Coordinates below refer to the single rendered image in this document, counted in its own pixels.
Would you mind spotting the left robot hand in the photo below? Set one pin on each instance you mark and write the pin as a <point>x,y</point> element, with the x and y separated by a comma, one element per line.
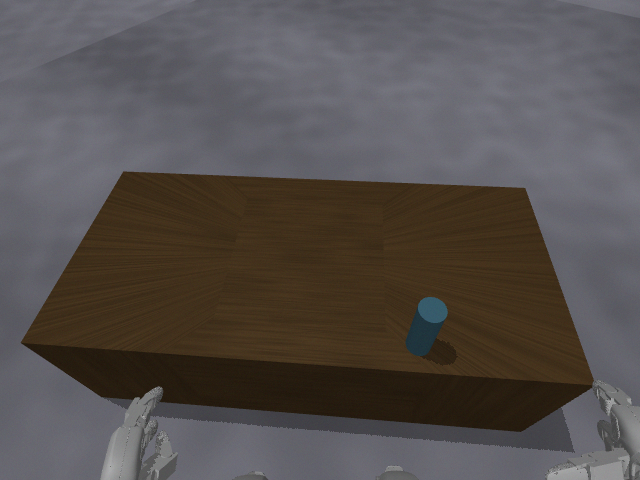
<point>127,445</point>

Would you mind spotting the can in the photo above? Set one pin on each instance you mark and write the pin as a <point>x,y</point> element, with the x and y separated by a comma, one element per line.
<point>427,322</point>

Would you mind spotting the right robot hand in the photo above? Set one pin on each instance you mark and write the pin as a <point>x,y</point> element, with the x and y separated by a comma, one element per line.
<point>621,438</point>

